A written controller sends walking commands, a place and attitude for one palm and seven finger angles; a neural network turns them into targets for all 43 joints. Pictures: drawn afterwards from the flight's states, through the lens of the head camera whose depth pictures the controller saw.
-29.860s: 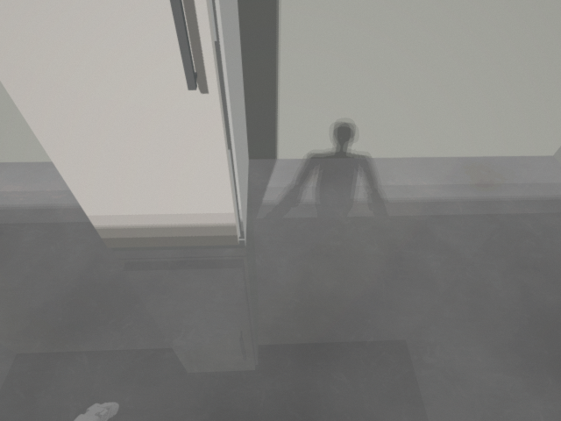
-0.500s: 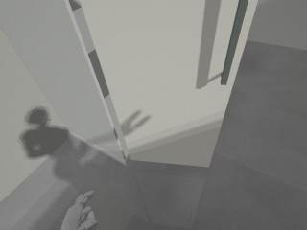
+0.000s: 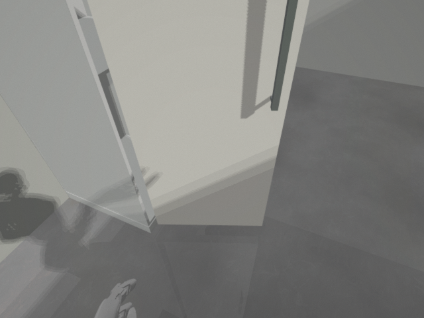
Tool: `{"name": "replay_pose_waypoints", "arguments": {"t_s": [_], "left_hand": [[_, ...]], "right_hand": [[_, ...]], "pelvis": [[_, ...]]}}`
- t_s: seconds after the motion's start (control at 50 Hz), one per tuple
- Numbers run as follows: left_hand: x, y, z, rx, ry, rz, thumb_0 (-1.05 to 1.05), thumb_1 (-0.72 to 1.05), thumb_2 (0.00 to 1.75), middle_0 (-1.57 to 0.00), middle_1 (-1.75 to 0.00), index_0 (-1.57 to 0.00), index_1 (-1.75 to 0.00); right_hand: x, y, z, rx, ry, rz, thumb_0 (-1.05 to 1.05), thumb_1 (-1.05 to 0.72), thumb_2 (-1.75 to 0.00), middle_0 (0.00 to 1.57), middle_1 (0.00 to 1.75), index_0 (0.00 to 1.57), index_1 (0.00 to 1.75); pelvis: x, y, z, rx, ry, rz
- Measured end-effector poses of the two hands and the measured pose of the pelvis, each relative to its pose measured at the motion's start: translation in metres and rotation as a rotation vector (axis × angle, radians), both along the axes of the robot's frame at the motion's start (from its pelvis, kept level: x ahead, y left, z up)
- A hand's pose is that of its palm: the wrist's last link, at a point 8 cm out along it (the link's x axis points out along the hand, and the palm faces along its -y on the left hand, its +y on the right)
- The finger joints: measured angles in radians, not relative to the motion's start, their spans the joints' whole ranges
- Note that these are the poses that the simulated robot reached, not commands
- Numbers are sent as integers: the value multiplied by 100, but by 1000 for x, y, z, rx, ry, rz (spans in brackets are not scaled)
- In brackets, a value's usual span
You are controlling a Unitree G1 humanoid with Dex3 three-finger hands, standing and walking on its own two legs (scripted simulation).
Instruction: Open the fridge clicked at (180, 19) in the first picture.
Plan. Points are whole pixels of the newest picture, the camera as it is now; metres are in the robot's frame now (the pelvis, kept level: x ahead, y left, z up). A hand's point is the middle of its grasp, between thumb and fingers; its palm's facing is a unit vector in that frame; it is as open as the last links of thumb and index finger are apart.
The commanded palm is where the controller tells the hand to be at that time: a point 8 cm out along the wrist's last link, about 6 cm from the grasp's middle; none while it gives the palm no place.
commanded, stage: stop stepping back and stand still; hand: right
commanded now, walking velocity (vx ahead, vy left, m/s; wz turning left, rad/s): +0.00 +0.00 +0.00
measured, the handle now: (283, 41) +0.69 -0.15 +0.24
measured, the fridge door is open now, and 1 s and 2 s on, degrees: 67 67 67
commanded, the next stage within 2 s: let the arm hang, fingers relaxed in 0.64 s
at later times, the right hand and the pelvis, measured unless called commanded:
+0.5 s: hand out of the picture +0.23 -0.29 +0.17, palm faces +0.44 +0.77 -0.46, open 7.4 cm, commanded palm +0.17 -0.33 +0.19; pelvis +0.03 -0.02 +0.01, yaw -1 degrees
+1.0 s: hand out of the picture +0.11 -0.24 -0.14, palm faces -0.02 +0.97 -0.25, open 7.4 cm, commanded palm none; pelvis +0.01 -0.04 +0.00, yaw -2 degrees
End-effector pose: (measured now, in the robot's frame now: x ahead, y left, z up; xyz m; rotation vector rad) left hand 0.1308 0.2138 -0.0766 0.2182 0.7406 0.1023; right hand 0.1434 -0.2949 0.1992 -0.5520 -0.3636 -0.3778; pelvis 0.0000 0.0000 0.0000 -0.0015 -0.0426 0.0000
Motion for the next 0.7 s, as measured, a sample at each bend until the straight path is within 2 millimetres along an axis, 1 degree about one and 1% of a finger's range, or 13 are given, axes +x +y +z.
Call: {"name": "replay_pose_waypoints", "arguments": {"t_s": [0.04,0.08,0.14,0.18,0.22,0.26,0.36,0.44,0.56,0.64,0.7], "left_hand": [[1,-1,0,9,28,-12,2,90,90,-21,-30,-20,-30],[4,0,1,25,36,-17,2,90,90,-21,-30,-20,-30],[14,1,1,63,11,-26,2,90,90,-21,-30,-21,-30],[22,1,1,75,-4,-16,2,90,90,-21,-30,-20,-30],[29,-1,5,71,-18,-6,2,90,90,-20,-30,-20,-30],[36,-5,10,60,-39,-7,2,90,90,-20,-30,-20,-30],[54,-15,16,25,-64,-31,2,90,90,-20,-30,-20,-30],[63,-17,16,16,-58,-29,1,90,90,-20,-30,-20,-30],[71,-16,16,23,-44,-9,1,90,90,-20,-30,-20,-30],[71,-15,18,38,-36,0,2,90,90,-20,-30,-20,-30],[70,-15,20,48,-33,4,2,90,90,-20,-30,-20,-30]], "right_hand": [[-4,-9,2,18,-8,-43,1,-89,-90,22,30,22,30],[-3,-20,0,46,-6,-91,1,-89,-90,22,30,22,30],[4,-34,-10,84,3,-133,1,-89,-90,21,30,22,30],[10,-39,-18,104,14,-135,1,-89,-90,21,30,21,30],[18,-39,-22,112,38,-123,1,-89,-90,21,30,21,30],[24,-37,-22,96,62,-105,2,-89,-90,21,30,21,30],[34,-28,-10,33,79,-58,2,-89,-90,21,30,21,30],[40,-29,-7,19,94,-50,1,-89,-90,21,30,22,30],[49,-38,-15,50,138,-75,1,-89,-90,22,30,22,30],[51,-40,-20,73,156,-77,1,-89,-90,21,30,22,30],[51,-41,-20,75,155,-68,2,-89,-90,22,30,22,30]], "pelvis": [[2,-3,4,-3,10,-5],[5,-6,7,-8,17,-12],[9,-15,3,11,22,-22],[9,-20,0,11,11,-25],[11,-22,1,-2,5,-19],[14,-22,3,-5,7,-22],[23,-21,7,8,28,-18],[30,-23,9,12,37,-12],[36,-27,11,13,42,-8],[38,-30,12,14,45,-8],[37,-32,12,14,45,-9]]}}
